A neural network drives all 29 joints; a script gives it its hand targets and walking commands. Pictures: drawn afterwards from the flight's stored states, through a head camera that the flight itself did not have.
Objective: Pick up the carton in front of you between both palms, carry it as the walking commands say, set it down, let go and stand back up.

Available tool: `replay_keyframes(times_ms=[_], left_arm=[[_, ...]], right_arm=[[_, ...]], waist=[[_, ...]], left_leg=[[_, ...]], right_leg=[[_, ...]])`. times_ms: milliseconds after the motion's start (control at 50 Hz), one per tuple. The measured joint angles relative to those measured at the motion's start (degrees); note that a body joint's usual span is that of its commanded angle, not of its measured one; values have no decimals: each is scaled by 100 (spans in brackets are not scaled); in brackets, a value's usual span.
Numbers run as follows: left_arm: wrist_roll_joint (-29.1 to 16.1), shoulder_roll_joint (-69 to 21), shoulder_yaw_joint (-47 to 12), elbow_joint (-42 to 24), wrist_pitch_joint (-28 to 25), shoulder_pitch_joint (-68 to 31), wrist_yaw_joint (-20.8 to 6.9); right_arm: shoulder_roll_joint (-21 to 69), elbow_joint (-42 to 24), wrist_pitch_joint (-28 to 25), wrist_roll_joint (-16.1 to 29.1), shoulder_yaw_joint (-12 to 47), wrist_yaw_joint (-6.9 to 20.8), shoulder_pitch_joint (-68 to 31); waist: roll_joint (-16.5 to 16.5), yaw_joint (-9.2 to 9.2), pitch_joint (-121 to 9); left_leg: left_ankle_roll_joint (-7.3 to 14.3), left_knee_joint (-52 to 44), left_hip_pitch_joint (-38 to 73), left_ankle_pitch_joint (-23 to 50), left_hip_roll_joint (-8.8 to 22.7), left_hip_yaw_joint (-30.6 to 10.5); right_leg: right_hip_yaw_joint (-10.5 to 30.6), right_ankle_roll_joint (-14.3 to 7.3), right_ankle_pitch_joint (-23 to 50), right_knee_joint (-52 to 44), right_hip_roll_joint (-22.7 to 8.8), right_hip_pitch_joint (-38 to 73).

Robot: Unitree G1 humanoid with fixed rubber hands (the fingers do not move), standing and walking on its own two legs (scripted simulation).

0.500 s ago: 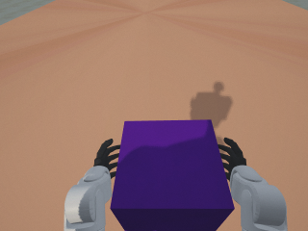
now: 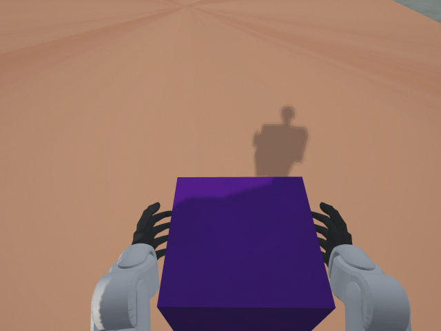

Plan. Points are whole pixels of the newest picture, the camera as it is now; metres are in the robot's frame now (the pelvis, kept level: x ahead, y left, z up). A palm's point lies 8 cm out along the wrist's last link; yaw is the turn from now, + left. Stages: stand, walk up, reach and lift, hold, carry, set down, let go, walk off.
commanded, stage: carry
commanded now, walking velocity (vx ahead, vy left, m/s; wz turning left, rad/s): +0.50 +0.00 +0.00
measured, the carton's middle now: (239, 265) +0.24 +0.00 +0.02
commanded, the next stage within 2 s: none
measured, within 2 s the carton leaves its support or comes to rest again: neither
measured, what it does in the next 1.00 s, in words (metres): walks ahead: right foot, then left foot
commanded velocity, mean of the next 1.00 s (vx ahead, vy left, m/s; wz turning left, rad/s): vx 0.12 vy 0.00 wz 0.00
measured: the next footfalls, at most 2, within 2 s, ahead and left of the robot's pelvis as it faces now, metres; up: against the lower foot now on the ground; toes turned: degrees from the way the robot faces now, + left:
right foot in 0.16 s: +0.30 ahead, -0.13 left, +0.00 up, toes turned -11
left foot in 0.58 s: +0.51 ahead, +0.07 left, +0.00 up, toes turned -9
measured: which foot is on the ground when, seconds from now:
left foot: down 0.00-0.16, up 0.18-0.56, down 0.58-1.00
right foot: up 0.00-0.14, down 0.16-0.64, up 0.66-0.72, down 0.74-1.00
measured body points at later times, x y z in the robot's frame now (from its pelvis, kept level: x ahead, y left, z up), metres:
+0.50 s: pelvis +0.31 -0.04 +0.00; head +0.32 -0.06 +0.45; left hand +0.56 +0.12 +0.09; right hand +0.57 -0.19 +0.08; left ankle +0.41 +0.09 -0.71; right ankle +0.26 -0.13 -0.75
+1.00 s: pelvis +0.45 -0.03 -0.02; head +0.44 -0.03 +0.43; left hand +0.72 +0.12 +0.04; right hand +0.71 -0.18 +0.04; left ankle +0.47 +0.07 -0.75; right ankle +0.33 -0.14 -0.75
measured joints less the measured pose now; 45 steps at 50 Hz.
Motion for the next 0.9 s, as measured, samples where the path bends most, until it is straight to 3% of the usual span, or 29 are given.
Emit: replay_keyframes(times_ms=[140, 180, 200, 260, 300, 360, 440, 580, 620, 660, 700, 760, 900], left_arm=[[-42, 14, 71, -301, 273, -159, 0], [-53, 17, 67, -141, 287, -324, 1], [-50, 16, 60, 23, 281, -428, 1], [-61, 12, 84, 300, 305, -545, 2], [-77, 10, 114, 284, 274, -461, 2], [-105, 11, 152, 173, 161, -343, 1], [-146, 11, 159, -4, 32, -288, -5], [-113, 14, 65, -253, 128, -351, -11], [-95, 20, 154, -146, 209, -467, -12], [-54, 19, 245, 14, 292, -553, -12], [-16, 18, 259, 150, 333, -566, -13], [21, 15, 202, 314, 272, -521, -18], [164, 17, 128, 625, -119, -465, -114]], right_arm=[[-14, -297, 325, -69, 50, -2, -213], [-24, -275, 423, -94, -46, -5, -346], [-27, -207, 465, -103, -122, -7, -408], [-22, -62, 561, -146, -205, -9, -480], [-22, -14, 546, -159, -152, -8, -471], [-19, -13, 422, -159, -62, -8, -445], [-17, -161, 265, -157, 10, -8, -383], [-18, -485, 352, -119, -39, -8, -373], [-17, -291, 342, -127, -34, -8, -466], [-14, 1, 343, -119, -53, -7, -591], [-11, 179, 346, -107, -80, -7, -604], [-15, 299, 260, -121, -104, 21, -493], [-19, 559, -109, -242, -115, 125, -418]], waist=[[74, 44, -107], [271, 105, -64], [341, 152, -18], [290, 193, 185], [247, 209, 288], [176, 251, 402], [151, 237, 453], [173, 133, 341], [-44, 105, 273], [-203, 96, 277], [-217, 98, 289], [-213, 93, 305], [-92, 56, 135]], left_leg=[[-410, 281, 929, -1034, 100, -109], [-475, 1376, 712, -1611, 383, -212], [-465, 2374, 303, -1560, 441, -420], [-257, 4882, -1127, -1283, 237, -865], [-158, 5290, -1836, -899, 237, -848], [-172, 4756, -2499, -543, 291, -748], [-255, 3346, -2828, -88, 300, -631], [-278, 1253, -2134, 1525, 138, -162], [79, 1283, -1925, 906, 20, -34], [237, 1447, -1893, 534, -30, 41], [210, 1409, -1816, 482, -6, 54], [174, 1367, -1682, 370, -18, 47], [103, 1729, -1712, -26, 31, 39]], right_leg=[[-443, -213, 63, -1176, 250, 604], [-610, -407, 86, -1035, 396, 771], [-659, -508, -124, -792, 425, 753], [-727, -584, -509, -914, 407, 1065], [-739, -545, -483, -1307, 438, 1400], [-677, -526, -475, -1825, 467, 1885], [-590, -434, -646, -2168, 472, 2422], [-501, -128, -1648, -1599, 495, 3077], [-381, -12, -1990, -962, 324, 2960], [-119, 50, -2225, -442, 262, 2727], [46, 56, -2405, -550, 318, 2587], [67, 70, -1558, -1208, 301, 2642], [59, 71, -1970, -1132, 304, 2758]])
